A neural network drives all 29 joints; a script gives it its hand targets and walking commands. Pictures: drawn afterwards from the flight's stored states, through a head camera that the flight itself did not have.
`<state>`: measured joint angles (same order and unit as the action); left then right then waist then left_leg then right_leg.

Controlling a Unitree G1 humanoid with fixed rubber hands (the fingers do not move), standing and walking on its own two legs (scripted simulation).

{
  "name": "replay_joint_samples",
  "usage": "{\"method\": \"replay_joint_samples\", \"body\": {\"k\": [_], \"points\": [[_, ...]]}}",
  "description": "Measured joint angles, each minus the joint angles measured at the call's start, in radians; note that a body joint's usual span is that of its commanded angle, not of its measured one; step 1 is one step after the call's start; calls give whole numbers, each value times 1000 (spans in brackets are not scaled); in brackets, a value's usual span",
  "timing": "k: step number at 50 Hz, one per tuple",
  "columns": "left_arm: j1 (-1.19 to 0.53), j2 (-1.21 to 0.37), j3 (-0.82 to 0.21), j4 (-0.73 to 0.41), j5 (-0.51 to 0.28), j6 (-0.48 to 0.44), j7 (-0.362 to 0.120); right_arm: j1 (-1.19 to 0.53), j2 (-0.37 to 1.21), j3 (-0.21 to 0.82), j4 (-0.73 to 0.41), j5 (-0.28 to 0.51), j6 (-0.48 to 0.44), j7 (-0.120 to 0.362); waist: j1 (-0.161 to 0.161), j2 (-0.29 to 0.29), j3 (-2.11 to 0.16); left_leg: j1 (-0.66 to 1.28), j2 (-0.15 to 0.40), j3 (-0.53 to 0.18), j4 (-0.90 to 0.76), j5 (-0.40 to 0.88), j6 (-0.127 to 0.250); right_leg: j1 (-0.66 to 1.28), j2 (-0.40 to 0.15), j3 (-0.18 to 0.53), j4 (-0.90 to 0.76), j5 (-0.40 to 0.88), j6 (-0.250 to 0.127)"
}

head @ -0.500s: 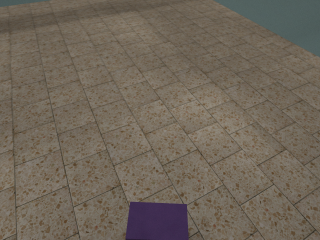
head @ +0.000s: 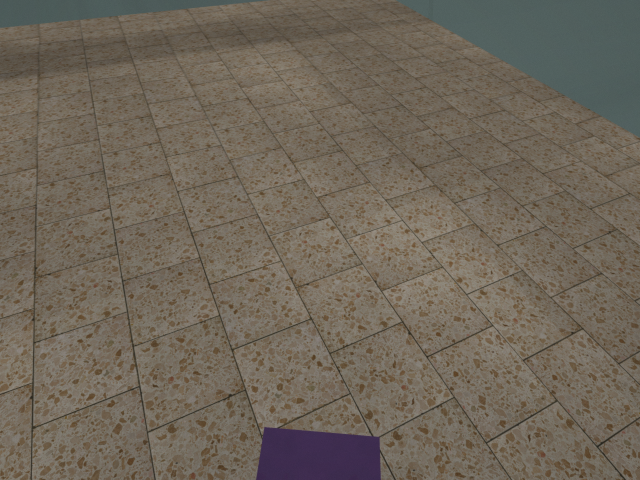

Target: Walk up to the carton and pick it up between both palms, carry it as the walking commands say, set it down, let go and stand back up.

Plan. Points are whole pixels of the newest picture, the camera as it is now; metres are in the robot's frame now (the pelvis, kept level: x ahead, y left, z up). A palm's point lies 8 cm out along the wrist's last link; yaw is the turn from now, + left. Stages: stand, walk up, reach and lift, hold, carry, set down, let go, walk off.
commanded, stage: walk up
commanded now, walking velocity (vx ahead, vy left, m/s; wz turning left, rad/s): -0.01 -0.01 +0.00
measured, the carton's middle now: (317, 479) +0.28 -0.02 -0.66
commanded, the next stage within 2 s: stand in 1.20 s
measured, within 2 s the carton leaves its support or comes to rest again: neither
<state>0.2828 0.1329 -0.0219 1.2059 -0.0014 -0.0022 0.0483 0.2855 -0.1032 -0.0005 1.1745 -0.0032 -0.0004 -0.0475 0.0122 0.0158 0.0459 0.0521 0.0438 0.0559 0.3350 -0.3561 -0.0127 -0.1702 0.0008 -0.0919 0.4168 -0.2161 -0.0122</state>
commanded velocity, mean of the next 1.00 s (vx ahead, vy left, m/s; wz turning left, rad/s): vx -0.05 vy -0.02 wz -0.07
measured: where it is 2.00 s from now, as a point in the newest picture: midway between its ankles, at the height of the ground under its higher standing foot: outside the picture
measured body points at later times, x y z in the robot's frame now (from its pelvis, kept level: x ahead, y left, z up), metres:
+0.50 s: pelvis -0.07 -0.01 -0.02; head -0.06 -0.01 +0.42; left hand -0.01 +0.25 -0.18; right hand -0.11 -0.24 -0.18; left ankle -0.11 +0.11 -0.74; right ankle -0.08 -0.11 -0.69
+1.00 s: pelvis -0.10 -0.01 +0.00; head -0.09 +0.00 +0.45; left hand -0.10 +0.20 -0.17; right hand -0.12 -0.22 -0.16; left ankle -0.10 +0.10 -0.74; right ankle -0.09 -0.13 -0.74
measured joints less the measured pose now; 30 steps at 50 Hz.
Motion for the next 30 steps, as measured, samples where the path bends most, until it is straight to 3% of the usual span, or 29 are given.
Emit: {"method": "replay_joint_samples", "body": {"k": [10,15,19,23,25,27,29,30], "points": [[-22,-17,4,-8,0,7,5,54,28,-4,28,-3,-5,-2,-8,-8,9,0,-10,11,7,7,7,-3,-9,12,7,11,6],[-52,21,39,-72,3,10,-7,28,13,-31,-29,9,0,-21,-8,-20,60,-127,9,57,200,-59,7,-109,-4,31,122,-5,1],[-78,63,61,-107,7,36,-7,20,-13,-42,-66,-4,11,-28,-9,-46,72,-208,6,87,311,-94,16,-209,-15,55,244,-9,1],[-80,81,74,-123,15,79,-11,33,-43,-64,-82,-33,27,-26,-29,-27,43,-234,32,99,378,-119,12,-287,-3,46,591,-219,32],[-85,77,69,-126,13,82,-16,42,-57,-65,-89,-36,35,-24,-34,-9,22,-231,44,102,368,-109,-1,-275,-12,39,666,-250,36],[-88,63,60,-134,15,70,-21,39,-69,-66,-91,-35,42,-16,-21,5,4,-229,49,115,354,-98,-8,-215,-30,44,572,-227,27],[-89,52,52,-144,16,47,-20,26,-75,-60,-94,-29,42,-3,-11,9,-6,-249,54,120,381,-105,-15,-114,-43,48,346,-193,22],[-93,40,47,-142,17,34,-17,12,-80,-56,-97,-24,42,3,-13,25,0,-271,63,99,420,-128,-6,-101,-30,37,314,-219,2]]}}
